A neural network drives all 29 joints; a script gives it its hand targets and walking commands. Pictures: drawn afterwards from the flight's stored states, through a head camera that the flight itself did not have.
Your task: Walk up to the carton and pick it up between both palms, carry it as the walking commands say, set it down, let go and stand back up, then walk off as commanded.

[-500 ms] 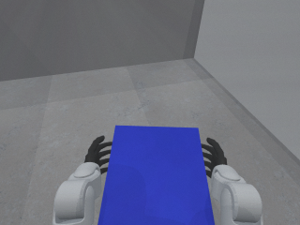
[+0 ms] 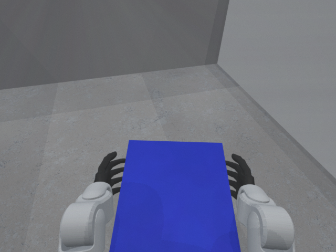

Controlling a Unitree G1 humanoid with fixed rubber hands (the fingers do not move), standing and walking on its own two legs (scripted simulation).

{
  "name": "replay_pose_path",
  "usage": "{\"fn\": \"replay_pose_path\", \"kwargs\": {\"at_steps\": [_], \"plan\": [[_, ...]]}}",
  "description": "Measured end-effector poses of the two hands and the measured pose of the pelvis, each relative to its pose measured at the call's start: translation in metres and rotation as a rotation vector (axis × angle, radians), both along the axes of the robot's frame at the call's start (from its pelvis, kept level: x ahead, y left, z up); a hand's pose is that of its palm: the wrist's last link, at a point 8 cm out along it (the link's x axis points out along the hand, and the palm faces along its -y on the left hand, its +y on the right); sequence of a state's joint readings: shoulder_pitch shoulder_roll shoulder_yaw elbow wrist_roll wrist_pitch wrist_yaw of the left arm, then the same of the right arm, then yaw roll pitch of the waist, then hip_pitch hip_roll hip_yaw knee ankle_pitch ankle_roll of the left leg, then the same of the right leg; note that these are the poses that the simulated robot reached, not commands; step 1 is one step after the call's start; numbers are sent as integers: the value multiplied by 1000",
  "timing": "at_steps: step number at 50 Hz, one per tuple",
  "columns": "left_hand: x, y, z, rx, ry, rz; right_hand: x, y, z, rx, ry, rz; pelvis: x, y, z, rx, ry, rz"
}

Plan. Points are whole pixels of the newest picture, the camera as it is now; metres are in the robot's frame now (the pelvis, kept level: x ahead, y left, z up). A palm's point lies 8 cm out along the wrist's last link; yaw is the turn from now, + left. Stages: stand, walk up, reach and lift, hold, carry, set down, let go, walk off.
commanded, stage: carry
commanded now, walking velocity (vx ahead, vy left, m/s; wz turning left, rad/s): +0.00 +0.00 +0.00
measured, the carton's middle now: (173, 209) +0.24 +0.00 +0.02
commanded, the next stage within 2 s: hold in 0.50 s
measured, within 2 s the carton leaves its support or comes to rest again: neither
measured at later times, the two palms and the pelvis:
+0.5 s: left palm (104, 186) +0.25 +0.15 +0.10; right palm (243, 188) +0.25 -0.15 +0.10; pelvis +0.00 +0.00 +0.00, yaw +0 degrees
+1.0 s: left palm (102, 196) +0.26 +0.16 +0.04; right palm (225, 186) +0.29 -0.13 +0.04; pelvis -0.02 -0.01 +0.00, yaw +2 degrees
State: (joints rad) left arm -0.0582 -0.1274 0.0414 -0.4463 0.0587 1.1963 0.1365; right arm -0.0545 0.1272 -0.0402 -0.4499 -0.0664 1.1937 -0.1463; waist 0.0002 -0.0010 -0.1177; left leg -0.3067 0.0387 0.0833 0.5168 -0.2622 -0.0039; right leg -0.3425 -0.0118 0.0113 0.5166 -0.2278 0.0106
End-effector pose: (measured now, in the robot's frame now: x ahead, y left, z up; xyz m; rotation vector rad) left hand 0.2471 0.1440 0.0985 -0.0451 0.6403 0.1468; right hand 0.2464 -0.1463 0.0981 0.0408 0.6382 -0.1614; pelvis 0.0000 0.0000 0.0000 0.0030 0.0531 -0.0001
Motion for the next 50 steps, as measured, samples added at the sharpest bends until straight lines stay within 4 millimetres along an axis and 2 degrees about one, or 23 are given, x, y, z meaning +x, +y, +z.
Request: {"fn": "replay_pose_path", "kwargs": {"at_steps": [25,27,29,31,32,35,38,43,50], "plan": [[3,1,-1,0,1,0,3,1,-1,3,1,-2,3,1,0,0,0,-2],[13,1,-15,31,22,-19,13,1,-16,-31,23,20,-2,1,1,-4,-70,3],[23,3,-47,59,91,-31,26,4,-48,-64,91,60,-6,1,1,-6,-118,8],[17,5,-71,64,120,-33,24,5,-69,-89,121,85,-4,0,2,-5,-127,14],[12,6,-75,58,117,-23,20,6,-73,-87,117,89,-2,0,3,-5,-122,14],[-3,9,-73,41,72,23,13,10,-71,-60,72,91,1,-1,6,-4,-119,25],[-9,12,-66,60,40,33,12,13,-66,-35,38,94,0,-2,8,-2,-131,42],[-3,12,-57,80,21,23,19,14,-58,-50,18,109,-8,-5,8,-1,-161,52],[10,17,-55,70,33,58,40,20,-54,-65,27,148,-22,-12,4,3,-197,43]]}}
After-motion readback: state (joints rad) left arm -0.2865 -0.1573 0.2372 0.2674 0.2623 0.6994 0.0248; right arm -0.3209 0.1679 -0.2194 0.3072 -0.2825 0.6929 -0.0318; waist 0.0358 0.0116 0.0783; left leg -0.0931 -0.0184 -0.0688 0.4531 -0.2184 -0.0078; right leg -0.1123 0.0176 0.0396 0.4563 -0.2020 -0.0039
